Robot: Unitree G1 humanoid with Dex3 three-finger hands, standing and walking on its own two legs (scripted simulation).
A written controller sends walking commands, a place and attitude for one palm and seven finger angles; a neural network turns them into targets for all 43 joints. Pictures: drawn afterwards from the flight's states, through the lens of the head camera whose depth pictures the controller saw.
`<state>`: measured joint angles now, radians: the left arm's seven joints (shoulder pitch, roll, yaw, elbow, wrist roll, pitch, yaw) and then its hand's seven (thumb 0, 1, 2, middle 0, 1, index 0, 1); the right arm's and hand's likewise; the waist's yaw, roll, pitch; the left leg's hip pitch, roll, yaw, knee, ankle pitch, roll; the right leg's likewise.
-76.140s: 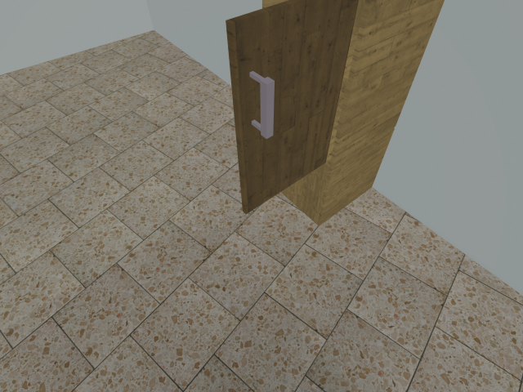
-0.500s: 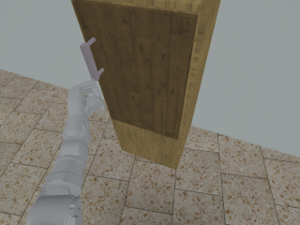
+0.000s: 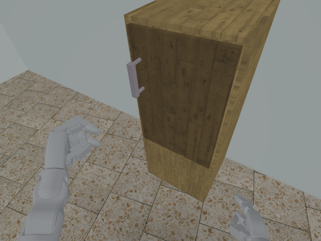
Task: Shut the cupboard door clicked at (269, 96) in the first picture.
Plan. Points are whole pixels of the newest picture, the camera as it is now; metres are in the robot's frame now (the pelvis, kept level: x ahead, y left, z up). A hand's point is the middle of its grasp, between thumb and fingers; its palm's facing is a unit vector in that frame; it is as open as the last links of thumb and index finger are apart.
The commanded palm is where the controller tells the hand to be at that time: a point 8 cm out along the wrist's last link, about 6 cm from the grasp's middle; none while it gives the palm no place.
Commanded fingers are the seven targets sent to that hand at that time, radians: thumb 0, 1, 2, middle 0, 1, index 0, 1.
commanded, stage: draw the hand back to the body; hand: left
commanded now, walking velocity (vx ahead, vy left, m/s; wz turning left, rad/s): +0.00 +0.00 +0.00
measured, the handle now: (136, 78) +0.66 +0.16 +0.07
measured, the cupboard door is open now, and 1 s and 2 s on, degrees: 0 0 0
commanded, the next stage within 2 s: step back with the hand held close in 0.76 s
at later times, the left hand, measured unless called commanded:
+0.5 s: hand (20, 168) +0.20 +0.29 +0.17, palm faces +0.50 -0.75 -0.43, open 6.9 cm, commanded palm +0.16 +0.31 +0.18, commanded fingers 0.00 0.90 0.90 -0.20 -0.30 -0.20 -0.30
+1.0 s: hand (28, 165) +0.21 +0.28 +0.16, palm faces +0.45 -0.77 -0.44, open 7.4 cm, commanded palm +0.15 +0.31 +0.18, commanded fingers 0.00 0.90 0.90 -0.20 -0.30 -0.20 -0.30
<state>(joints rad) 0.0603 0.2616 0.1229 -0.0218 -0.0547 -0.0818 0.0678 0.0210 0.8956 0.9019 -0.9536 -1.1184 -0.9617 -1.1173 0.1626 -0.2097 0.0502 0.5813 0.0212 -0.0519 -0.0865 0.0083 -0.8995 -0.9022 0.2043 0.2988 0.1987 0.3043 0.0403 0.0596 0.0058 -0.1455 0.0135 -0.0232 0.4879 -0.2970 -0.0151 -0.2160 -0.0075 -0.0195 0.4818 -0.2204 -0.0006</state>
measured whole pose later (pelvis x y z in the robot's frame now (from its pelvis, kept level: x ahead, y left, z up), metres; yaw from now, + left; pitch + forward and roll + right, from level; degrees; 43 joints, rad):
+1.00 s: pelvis +0.01 +0.01 +0.00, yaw +0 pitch -1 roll -1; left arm 0.46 0.34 0.39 -0.35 -0.05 -0.15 0.11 0.02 0.89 0.90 -0.21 -0.30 -0.21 -0.30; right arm 0.20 -0.23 0.01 0.62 0.00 -0.09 -0.08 0.01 -0.90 -0.90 0.21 0.30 0.20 0.30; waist 0.03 0.09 0.00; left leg -0.16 0.02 -0.02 0.49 -0.31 0.00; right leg -0.21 -0.01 -0.02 0.44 -0.20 0.01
